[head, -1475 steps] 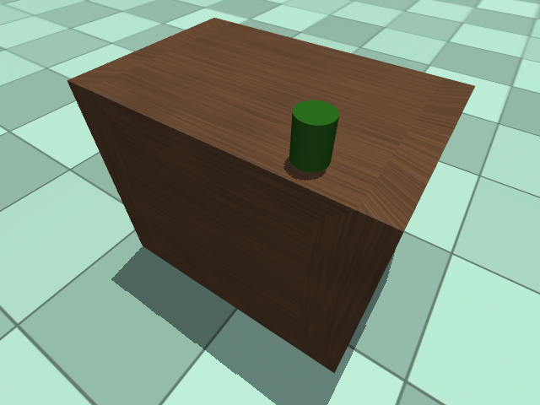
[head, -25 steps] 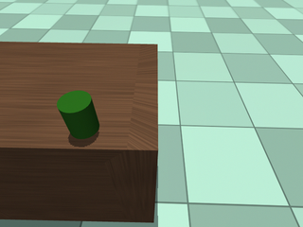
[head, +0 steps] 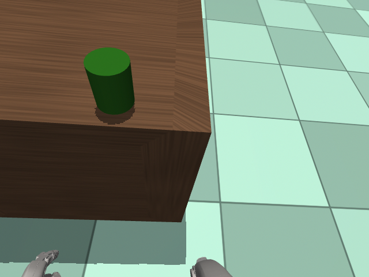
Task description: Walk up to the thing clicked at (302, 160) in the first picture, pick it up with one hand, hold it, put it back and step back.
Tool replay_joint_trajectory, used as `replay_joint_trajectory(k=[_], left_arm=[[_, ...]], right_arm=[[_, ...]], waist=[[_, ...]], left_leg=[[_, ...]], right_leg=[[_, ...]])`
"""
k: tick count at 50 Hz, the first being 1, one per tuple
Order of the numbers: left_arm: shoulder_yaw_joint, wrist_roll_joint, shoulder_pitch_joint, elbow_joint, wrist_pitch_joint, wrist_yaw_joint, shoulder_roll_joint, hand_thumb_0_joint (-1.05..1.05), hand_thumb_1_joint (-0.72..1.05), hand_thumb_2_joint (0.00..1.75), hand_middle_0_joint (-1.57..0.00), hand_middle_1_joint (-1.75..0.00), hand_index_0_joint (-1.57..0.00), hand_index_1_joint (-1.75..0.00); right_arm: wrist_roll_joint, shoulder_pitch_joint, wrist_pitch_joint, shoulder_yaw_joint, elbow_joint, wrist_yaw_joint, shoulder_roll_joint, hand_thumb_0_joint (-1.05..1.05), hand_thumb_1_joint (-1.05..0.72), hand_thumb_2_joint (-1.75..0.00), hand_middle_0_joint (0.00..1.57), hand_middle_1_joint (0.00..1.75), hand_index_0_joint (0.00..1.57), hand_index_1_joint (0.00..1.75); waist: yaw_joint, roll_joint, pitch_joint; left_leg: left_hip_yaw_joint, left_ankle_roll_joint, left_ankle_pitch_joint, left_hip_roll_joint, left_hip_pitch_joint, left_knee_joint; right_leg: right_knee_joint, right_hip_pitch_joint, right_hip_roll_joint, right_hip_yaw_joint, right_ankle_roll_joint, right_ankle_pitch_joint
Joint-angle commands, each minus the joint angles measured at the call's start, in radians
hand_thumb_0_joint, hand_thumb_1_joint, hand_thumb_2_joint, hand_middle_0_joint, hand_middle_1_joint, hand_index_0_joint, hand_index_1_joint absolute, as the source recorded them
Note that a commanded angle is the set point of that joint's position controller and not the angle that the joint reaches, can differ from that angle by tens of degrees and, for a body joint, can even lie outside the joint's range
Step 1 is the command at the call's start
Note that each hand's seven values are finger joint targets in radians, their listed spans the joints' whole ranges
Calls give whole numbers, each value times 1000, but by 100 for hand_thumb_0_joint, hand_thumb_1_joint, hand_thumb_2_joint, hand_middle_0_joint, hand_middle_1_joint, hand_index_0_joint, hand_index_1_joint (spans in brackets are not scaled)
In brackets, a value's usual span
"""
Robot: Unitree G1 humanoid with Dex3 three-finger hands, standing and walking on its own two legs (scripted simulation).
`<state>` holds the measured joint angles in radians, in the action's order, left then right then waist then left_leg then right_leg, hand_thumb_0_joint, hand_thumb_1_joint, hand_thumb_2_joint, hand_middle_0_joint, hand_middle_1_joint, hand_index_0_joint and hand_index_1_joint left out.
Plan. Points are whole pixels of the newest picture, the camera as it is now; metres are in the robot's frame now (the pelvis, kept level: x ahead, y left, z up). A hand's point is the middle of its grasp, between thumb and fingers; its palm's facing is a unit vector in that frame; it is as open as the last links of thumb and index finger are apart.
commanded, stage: step back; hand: left
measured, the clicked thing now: (111, 82) +0.52 +0.17 +0.10
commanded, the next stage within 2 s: none
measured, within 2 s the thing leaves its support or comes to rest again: neither
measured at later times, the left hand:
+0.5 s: hand out of the picture +0.02 +0.24 -0.12, palm faces -0.05 -0.91 -0.41, open 7.4 cm
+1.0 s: hand out of the picture -0.17 +0.27 -0.16, palm faces -0.04 -0.93 -0.37, open 7.4 cm
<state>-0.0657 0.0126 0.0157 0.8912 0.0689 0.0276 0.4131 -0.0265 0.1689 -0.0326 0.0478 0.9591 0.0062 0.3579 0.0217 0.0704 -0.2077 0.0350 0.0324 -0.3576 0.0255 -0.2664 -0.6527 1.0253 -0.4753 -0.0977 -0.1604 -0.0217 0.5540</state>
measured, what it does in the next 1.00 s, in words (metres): walks backwards: right foot, then left foot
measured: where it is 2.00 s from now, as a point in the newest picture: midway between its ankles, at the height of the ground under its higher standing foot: outside the picture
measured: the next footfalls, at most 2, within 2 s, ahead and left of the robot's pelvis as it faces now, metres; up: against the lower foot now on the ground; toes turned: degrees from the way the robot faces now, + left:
right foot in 0.30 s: -0.03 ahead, -0.12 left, +0.00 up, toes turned -1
left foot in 0.68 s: -0.13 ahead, +0.12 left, +0.00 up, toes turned -2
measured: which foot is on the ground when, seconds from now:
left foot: down 0.00-0.32, up 0.34-0.66, down 0.68-1.00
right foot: up 0.00-0.28, down 0.30-0.70, up 0.72-1.00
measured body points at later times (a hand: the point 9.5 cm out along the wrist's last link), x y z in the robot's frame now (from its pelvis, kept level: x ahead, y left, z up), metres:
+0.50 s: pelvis -0.10 -0.01 +0.01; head -0.04 -0.04 +0.45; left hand +0.03 +0.29 -0.09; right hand -0.01 -0.33 -0.12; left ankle -0.12 +0.13 -0.64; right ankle -0.07 -0.12 -0.73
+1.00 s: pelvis -0.25 -0.01 +0.00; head -0.18 +0.02 +0.45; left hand -0.17 +0.31 -0.13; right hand -0.12 -0.32 -0.09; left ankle -0.17 +0.12 -0.72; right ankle -0.31 -0.15 -0.67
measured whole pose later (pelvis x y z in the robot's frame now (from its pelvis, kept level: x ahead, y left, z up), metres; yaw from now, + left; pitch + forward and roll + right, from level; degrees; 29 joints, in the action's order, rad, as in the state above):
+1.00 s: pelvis -0.25 -0.01 +0.00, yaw -4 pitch -2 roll -1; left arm -0.10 0.02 0.20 0.84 0.07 0.00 0.41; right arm -0.03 0.10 -0.01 0.04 0.82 -0.01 0.37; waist -0.04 0.05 -0.19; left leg 0.00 0.01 -0.19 -0.04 -0.34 -0.57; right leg 1.00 -0.33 -0.06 -0.13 0.04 0.50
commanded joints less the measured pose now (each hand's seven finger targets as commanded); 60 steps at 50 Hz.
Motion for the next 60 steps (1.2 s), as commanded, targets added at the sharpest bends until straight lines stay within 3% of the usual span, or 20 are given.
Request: replay_joint_trajectory(k=[1,8,11,14,16,17,22,28,33,35,36,37,41,47,52,54,56,57,58,60], left_arm=[[-45,-10,95,-57,-11,9,162,0,90,90,-20,-30,-20,-30],[-52,5,63,-114,-32,-7,142,0,90,90,-20,-30,-20,-30],[-57,9,141,-93,-36,-12,136,0,90,90,-20,-30,-20,-30],[-65,20,215,-55,-48,-13,137,0,90,90,-20,-30,-20,-30],[-93,23,164,-87,-55,-16,246,0,90,90,-20,-30,-20,-30],[-97,22,120,-117,-53,-16,303,0,90,90,-20,-30,-20,-30],[-77,14,41,-166,-51,-9,175,0,90,90,-20,-30,-20,-30],[-74,24,137,-186,-44,4,171,0,90,90,-20,-30,-20,-30],[-63,6,83,-208,-20,-11,198,0,90,90,-20,-30,-20,-30],[-46,-3,99,-223,-17,-15,122,0,90,90,-20,-30,-20,-30],[-70,5,56,-222,-13,-1,158,0,90,90,-20,-30,-20,-30],[-76,16,39,-206,-11,4,178,0,90,90,-20,-30,-20,-30],[-83,-3,199,-136,-10,-13,166,0,90,90,-20,-30,-20,-30],[-66,11,175,-149,-26,-16,136,0,90,90,-20,-30,-20,-30],[-64,11,284,-84,-35,-25,140,0,90,90,-20,-30,-20,-30],[-72,19,350,-43,-40,-26,151,0,90,90,-20,-30,-20,-30],[-111,34,280,-89,-43,-31,302,0,90,90,-20,-30,-20,-30],[-120,43,198,-128,-41,-25,377,0,90,90,-20,-30,-20,-30],[-111,34,138,-143,-45,-21,336,0,90,90,-20,-30,-20,-30],[-80,30,60,-163,-53,-15,226,0,90,90,-20,-30,-20,-30]], right_arm=[[-7,-84,30,67,-129,-45,277,0,-90,-90,20,30,20,30],[9,50,26,73,-133,-52,269,0,-90,-90,20,30,20,30],[8,-7,20,74,-163,-43,289,0,-90,-90,20,30,20,30],[21,-52,8,65,-171,-38,264,0,-90,-90,20,30,20,30],[36,-40,9,40,-183,-35,200,0,-90,-90,20,30,20,30],[26,-62,-1,53,-175,-51,215,0,-90,-90,20,30,20,30],[35,34,5,40,-122,-47,223,0,-90,-90,20,30,20,30],[22,27,23,32,-157,-50,206,0,-90,-90,20,30,20,30],[4,132,34,55,-117,-37,214,0,-90,-90,20,30,20,30],[-20,70,38,90,-142,-33,350,0,-90,-90,20,30,20,30],[-20,31,32,100,-162,-26,416,0,-90,-90,20,30,20,30],[-17,-7,36,102,-167,-33,407,0,-90,-90,20,30,20,30],[-11,-116,42,62,-193,-39,261,0,-90,-90,20,30,20,30],[1,2,32,75,-190,-41,265,0,-90,-90,20,30,20,30],[-2,-57,8,82,-224,-32,307,0,-90,-90,20,30,20,30],[9,-86,-6,75,-226,-28,295,0,-90,-90,20,30,20,30],[23,-81,-5,48,-255,-32,193,0,-90,-90,20,30,20,30],[16,-126,-9,67,-249,-51,235,0,-90,-90,20,30,20,30],[16,-100,-6,80,-227,-51,268,0,-90,-90,20,30,20,30],[28,-29,-2,64,-179,-41,249,0,-90,-90,20,30,20,30]], waist=[[-52,-239,213],[30,-199,260],[-1,-233,291],[-43,-166,312],[-31,121,262],[-72,198,215],[-9,57,199],[-68,100,282],[-4,85,311],[-18,-263,285],[20,-293,250],[25,-283,198],[-85,-188,172],[2,-247,245],[-28,-302,327],[-65,-263,333],[-55,150,213],[-109,234,154],[-69,186,95],[-7,58,113]], left_leg=[[209,179,720,-262,159,195],[209,199,709,-272,324,144],[185,185,590,-271,226,127],[133,109,417,-208,74,32],[31,-12,-44,36,-226,-179],[65,-30,-311,73,-178,-425],[127,-40,-146,103,-190,-545],[55,-58,-184,14,-213,-210],[-26,-15,166,-6,57,247],[410,112,373,-315,166,319],[489,249,412,-438,0,333],[546,297,350,-475,-122,369],[178,162,440,-253,25,277],[167,227,524,-282,247,201],[147,172,405,-270,140,152],[120,103,313,-220,26,99],[30,-24,-164,62,-319,-198],[97,-44,-276,51,-229,-431],[146,-41,-232,25,-186,-512],[154,-27,-116,93,-181,-551]], right_leg=[[205,-65,-14,-54,9,-58],[-144,-9,34,36,47,-63],[-319,134,64,103,27,-100],[-629,346,90,102,-14,-402],[-645,425,339,-253,-158,-599],[-686,215,499,-388,-310,-666],[-597,255,281,-56,-169,-769],[-522,492,348,-82,-216,-842],[-404,332,289,-29,-119,-658],[-162,10,57,86,-15,-151],[39,31,-5,31,9,105],[192,70,7,-38,10,101],[276,-31,-34,-45,13,-84],[-25,-8,29,30,74,-31],[-429,227,77,139,36,-151],[-614,351,84,148,-6,-311],[-710,303,371,-313,-129,-214],[-783,28,531,-448,-282,-217],[-791,-70,519,-411,-271,-194],[-661,42,333,-94,-176,-493]])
